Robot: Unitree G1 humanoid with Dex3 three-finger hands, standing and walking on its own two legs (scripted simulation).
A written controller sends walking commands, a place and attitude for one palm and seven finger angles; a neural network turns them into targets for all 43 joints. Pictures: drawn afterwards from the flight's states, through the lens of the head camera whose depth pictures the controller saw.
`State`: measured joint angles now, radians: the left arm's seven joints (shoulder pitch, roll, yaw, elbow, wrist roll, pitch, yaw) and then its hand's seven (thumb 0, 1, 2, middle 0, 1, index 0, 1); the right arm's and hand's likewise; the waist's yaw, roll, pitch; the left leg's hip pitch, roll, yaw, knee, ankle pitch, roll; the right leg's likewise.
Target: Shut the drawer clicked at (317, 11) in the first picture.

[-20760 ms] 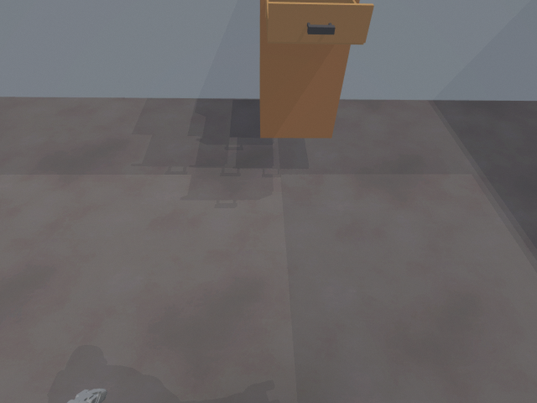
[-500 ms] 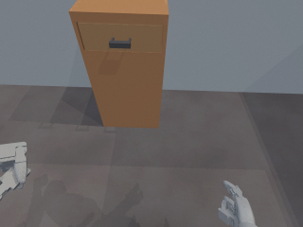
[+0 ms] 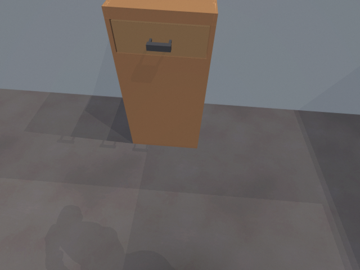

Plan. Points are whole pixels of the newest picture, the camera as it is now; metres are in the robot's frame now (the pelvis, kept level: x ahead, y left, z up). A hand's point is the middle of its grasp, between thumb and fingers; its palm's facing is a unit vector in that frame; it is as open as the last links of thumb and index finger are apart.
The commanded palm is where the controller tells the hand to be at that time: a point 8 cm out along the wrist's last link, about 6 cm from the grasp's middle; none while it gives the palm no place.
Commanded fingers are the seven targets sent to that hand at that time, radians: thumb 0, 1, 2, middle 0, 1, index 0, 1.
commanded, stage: let the arm hang, fingers relaxed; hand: left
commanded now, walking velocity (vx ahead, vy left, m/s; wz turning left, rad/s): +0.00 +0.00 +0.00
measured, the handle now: (159, 44) +0.94 +0.15 +0.00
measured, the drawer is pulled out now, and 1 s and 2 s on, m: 0.00 0.00 0.00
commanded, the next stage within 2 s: look to check the result in 0.62 s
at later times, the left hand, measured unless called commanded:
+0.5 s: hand out of the picture +0.00 +0.16 -0.18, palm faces +0.01 -0.98 -0.18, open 7.3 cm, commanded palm none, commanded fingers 0.00 0.90 0.90 -0.20 -0.30 -0.20 -0.30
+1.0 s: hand out of the picture +0.04 +0.16 -0.17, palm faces +0.01 -0.98 -0.21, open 7.4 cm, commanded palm none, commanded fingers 0.00 0.90 0.90 -0.20 -0.30 -0.20 -0.30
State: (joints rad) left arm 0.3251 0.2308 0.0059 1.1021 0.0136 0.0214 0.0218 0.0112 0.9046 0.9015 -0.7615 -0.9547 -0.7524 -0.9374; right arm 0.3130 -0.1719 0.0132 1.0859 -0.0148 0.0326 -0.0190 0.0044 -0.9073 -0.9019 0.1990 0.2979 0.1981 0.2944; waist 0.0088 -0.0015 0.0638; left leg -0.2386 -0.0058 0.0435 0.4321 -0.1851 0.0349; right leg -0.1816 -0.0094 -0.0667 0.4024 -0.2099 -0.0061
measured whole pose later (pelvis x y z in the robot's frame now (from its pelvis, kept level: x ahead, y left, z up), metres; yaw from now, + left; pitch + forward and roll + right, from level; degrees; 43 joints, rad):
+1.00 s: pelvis +0.02 -0.02 +0.00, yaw -1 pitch -1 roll +0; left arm 0.23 0.16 0.01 1.15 0.01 -0.02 0.03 0.00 0.91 0.90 -0.20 -0.30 -0.20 -0.30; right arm 0.24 -0.17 -0.01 1.15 -0.01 0.00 -0.04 0.00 -0.91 -0.90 0.20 0.30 0.20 0.29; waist -0.01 0.01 0.05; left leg -0.17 0.01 0.05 0.38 -0.20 0.01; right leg -0.13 0.01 -0.06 0.38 -0.23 -0.03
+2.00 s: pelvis +0.03 -0.04 +0.01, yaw -1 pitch -1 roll +0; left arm 0.14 0.26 0.02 1.15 0.01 -0.03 0.01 0.01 0.90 0.90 -0.21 -0.30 -0.20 -0.30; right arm 0.15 -0.28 -0.01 1.14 -0.01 0.00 -0.03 0.00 -0.91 -0.90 0.20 0.30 0.20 0.29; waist -0.01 0.02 0.05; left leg -0.11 0.03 0.05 0.31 -0.18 -0.02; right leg -0.07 0.04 -0.05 0.30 -0.21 -0.05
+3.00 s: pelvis +0.04 -0.03 +0.01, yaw -2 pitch -1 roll +0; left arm 0.11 0.31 0.01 1.15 0.01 -0.03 0.01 0.01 0.90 0.90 -0.21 -0.30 -0.20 -0.30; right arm 0.12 -0.31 -0.01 1.14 -0.01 -0.01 -0.02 0.00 -0.90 -0.90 0.20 0.30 0.20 0.29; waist -0.01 0.01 0.04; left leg -0.09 0.03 0.06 0.28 -0.17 -0.01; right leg -0.06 0.03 -0.04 0.27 -0.20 -0.04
